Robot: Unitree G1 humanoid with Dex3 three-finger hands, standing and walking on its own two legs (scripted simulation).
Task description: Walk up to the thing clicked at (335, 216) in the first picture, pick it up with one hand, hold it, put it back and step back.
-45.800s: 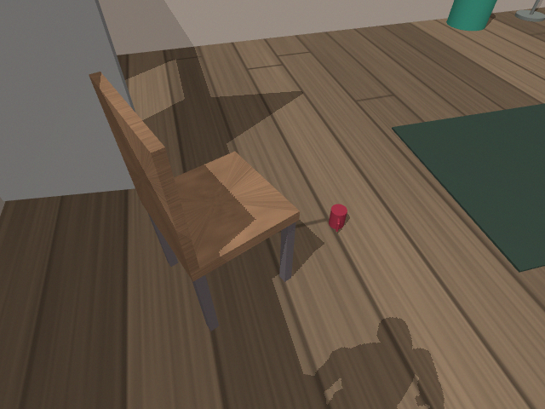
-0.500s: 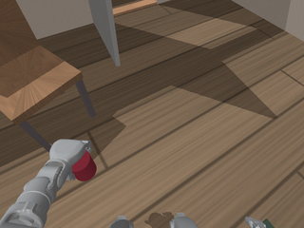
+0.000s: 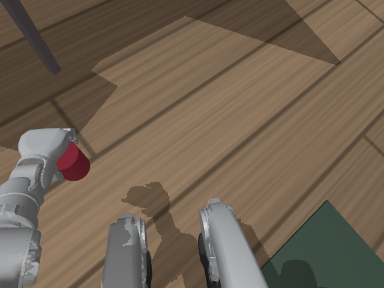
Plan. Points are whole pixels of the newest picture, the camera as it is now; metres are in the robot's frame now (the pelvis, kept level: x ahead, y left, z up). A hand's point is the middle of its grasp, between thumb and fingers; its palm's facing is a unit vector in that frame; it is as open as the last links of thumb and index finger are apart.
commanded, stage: crouch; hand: left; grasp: from above
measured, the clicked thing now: (61, 162) +0.44 +0.26 -0.20
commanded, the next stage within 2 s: lower in 0.94 s
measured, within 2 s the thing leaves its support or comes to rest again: rests again in 1.84 s
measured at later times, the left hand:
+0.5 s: hand (67, 161) +0.46 +0.27 -0.26, palm faces -0.46 -0.03 -0.89, open 10.0 cm
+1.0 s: hand (71, 163) +0.47 +0.27 -0.31, palm faces -0.47 -0.02 -0.88, open 9.9 cm
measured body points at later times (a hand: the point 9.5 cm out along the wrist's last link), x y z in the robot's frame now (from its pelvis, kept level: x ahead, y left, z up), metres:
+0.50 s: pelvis +0.00 -0.01 -0.09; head +0.25 +0.04 +0.28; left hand +0.48 +0.27 -0.21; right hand +0.04 -0.30 -0.20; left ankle +0.06 +0.10 -0.47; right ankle +0.09 -0.14 -0.47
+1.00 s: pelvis -0.01 -0.01 -0.14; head +0.24 +0.05 +0.22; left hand +0.49 +0.27 -0.26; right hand +0.00 -0.29 -0.24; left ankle +0.06 +0.10 -0.47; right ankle +0.09 -0.14 -0.47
